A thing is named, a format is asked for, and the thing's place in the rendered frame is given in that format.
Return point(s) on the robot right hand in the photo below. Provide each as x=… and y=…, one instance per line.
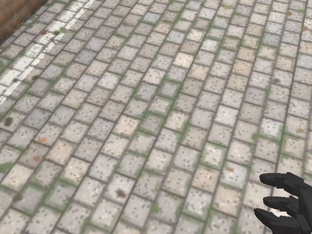
x=300, y=210

